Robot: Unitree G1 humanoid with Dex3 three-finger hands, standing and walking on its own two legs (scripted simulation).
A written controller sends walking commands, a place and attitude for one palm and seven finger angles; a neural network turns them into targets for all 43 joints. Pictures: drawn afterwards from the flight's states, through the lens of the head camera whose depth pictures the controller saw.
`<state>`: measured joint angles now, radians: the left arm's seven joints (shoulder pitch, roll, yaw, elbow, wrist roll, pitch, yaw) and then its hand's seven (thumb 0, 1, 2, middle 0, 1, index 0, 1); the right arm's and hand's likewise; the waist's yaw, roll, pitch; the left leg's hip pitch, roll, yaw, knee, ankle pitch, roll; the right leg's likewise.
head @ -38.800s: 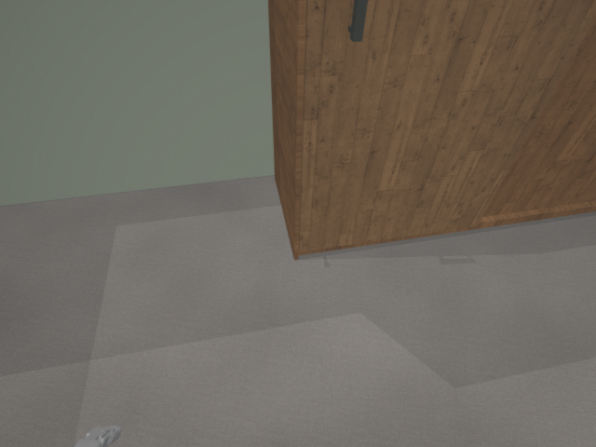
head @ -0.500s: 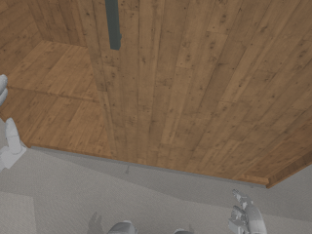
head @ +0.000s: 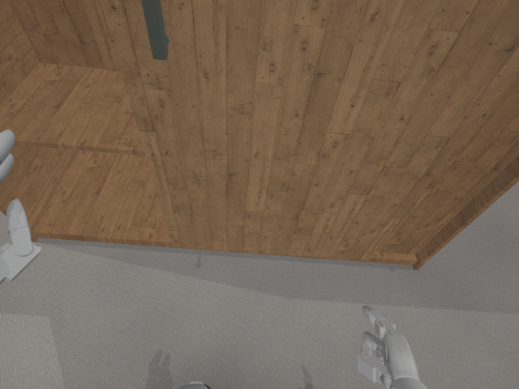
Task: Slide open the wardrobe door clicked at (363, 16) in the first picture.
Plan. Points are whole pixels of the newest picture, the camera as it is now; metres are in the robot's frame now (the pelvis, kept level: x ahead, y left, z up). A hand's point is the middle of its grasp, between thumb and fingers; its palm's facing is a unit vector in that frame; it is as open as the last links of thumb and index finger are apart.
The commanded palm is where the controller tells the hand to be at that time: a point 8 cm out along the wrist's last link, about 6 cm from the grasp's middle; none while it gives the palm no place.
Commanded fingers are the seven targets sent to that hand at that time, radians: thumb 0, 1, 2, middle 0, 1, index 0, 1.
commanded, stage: stop stepping back and stand still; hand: left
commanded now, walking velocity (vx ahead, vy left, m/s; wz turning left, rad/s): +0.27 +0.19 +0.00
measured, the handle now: out of the picture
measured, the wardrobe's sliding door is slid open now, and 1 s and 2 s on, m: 0.57 0.57 0.57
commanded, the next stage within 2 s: let the arm hang, fingers relaxed in 0.70 s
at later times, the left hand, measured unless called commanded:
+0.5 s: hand out of the picture +0.13 +0.29 +0.18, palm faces +0.50 -0.77 -0.40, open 7.4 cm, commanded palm +0.07 +0.32 +0.18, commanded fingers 0.00 0.90 0.90 -0.20 -0.30 -0.20 -0.30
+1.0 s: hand out of the picture +0.09 +0.25 -0.09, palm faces +0.00 -0.92 -0.39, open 7.4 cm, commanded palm none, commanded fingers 0.00 0.90 0.90 -0.20 -0.30 -0.20 -0.30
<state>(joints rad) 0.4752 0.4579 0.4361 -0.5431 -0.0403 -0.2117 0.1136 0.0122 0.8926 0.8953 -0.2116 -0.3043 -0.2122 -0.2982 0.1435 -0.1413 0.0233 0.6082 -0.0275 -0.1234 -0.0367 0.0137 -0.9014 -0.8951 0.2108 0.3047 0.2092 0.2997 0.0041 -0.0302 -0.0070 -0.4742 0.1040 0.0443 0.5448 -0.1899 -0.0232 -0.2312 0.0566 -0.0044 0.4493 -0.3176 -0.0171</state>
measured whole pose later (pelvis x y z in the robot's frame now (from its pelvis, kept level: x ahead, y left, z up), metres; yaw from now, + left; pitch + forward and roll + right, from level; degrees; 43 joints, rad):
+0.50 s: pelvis -0.07 +0.02 +0.00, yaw +1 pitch +1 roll -1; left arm 0.48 0.41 0.42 -0.42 -0.01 -0.21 0.16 0.01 0.89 0.90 -0.21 -0.30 -0.21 -0.30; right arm 0.29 -0.17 0.02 0.64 -0.02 -0.13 -0.07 0.02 -0.91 -0.90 0.21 0.30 0.20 0.30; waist -0.01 -0.04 -0.09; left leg -0.24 -0.02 0.04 0.53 -0.30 0.05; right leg -0.21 0.01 -0.05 0.49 -0.32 0.00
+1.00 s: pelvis -0.09 +0.02 -0.01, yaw +1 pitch +1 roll +1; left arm 0.21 0.32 0.06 0.48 0.03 0.04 0.00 0.01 0.91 0.90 -0.20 -0.30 -0.20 -0.30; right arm 0.12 -0.32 -0.01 0.77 -0.03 -0.04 0.00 0.01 -0.91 -0.90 0.21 0.30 0.21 0.30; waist -0.04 0.02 0.03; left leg -0.34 -0.07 0.06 0.61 -0.30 0.07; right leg -0.33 -0.02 0.01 0.67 -0.35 -0.01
